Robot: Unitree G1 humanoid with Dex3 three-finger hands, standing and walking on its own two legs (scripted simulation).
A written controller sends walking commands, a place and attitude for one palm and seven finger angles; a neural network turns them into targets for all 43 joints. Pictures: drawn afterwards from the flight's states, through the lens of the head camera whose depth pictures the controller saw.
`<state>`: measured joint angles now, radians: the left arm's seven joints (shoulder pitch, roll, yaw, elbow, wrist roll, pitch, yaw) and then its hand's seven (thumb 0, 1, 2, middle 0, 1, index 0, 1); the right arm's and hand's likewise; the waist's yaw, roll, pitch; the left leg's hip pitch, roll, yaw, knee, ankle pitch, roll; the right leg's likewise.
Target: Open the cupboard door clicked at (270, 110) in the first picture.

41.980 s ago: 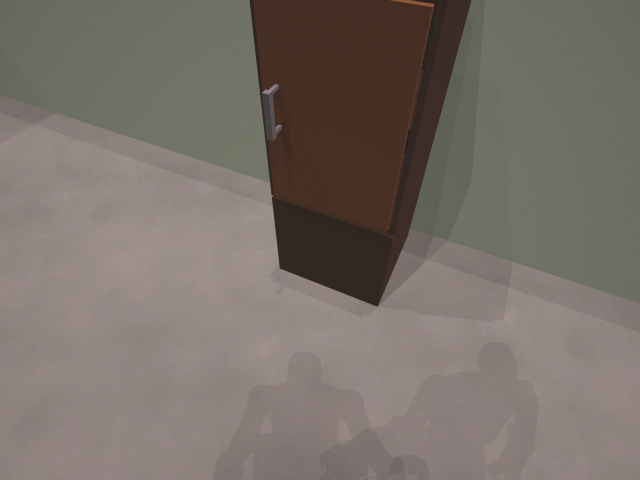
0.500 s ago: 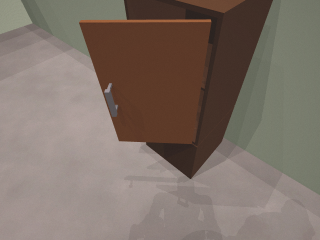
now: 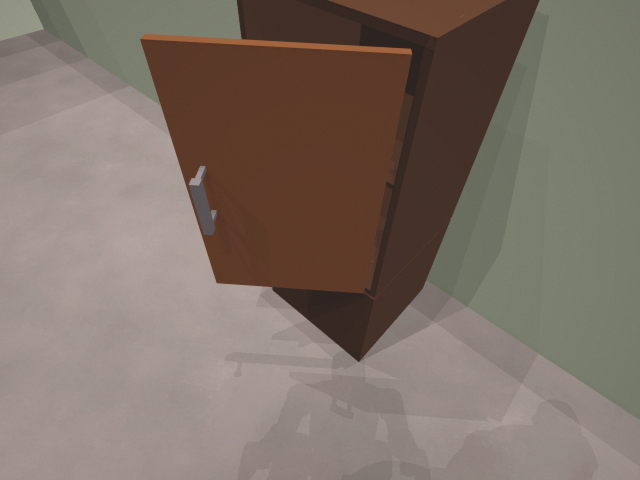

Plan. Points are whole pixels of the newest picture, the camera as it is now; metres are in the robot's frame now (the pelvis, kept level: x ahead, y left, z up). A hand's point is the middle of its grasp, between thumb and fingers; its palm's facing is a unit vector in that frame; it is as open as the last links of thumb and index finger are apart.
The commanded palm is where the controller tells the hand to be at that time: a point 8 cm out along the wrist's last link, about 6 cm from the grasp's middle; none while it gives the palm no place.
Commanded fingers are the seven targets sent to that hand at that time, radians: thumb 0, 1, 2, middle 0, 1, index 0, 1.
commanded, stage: look again from close up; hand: left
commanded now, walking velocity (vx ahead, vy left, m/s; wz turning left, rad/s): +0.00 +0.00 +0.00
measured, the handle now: (205, 201) +0.58 +0.25 -0.03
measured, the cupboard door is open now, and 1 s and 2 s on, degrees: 38 38 38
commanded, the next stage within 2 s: raise the hand with hooked fingers in 0.56 s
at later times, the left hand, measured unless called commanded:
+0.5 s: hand out of the picture +0.04 +0.21 -0.17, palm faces +0.01 -0.97 -0.25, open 7.4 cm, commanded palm none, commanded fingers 0.00 0.90 0.90 -0.20 -0.30 -0.20 -0.30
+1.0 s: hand (165, 442) +0.17 +0.20 -0.04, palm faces +0.00 -1.00 -0.03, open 8.2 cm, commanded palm +0.12 +0.27 -0.06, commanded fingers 0.00 0.48 0.72 -0.23 -0.57 -0.23 -0.57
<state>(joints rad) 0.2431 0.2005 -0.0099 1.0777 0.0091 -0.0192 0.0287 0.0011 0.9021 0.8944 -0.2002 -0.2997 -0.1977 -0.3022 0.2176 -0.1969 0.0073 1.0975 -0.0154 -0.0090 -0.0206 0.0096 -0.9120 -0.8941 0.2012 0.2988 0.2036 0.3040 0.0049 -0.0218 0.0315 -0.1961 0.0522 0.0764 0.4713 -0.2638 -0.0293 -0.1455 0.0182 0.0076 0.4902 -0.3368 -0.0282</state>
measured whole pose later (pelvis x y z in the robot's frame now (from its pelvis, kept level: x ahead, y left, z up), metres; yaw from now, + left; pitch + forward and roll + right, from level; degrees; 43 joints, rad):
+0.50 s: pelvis +0.01 +0.01 +0.00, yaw +0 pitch -1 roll +1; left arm 0.22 0.23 0.00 1.09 0.01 -0.02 0.03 0.00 0.90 0.89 -0.20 -0.30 -0.20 -0.30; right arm 0.18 -0.21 0.01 1.12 -0.02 -0.01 -0.02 0.01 -0.91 -0.89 0.20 0.30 0.21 0.30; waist 0.01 -0.02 0.03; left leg -0.16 0.04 0.08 0.44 -0.26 -0.02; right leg -0.11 0.01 0.01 0.45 -0.33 -0.02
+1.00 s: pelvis -0.05 +0.00 -0.06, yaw +3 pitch +11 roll +1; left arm 0.19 0.21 0.21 0.39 -0.26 -0.58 -0.39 0.00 0.70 0.81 -0.21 -0.43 -0.21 -0.43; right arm 0.17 -0.25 -0.04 0.63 0.01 -0.26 -0.01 0.01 -0.91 -0.89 0.20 0.30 0.21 0.30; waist -0.01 -0.03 -0.12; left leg -0.78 0.03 0.03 0.97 -0.39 -0.02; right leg -0.72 -0.02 -0.05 1.03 -0.51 -0.03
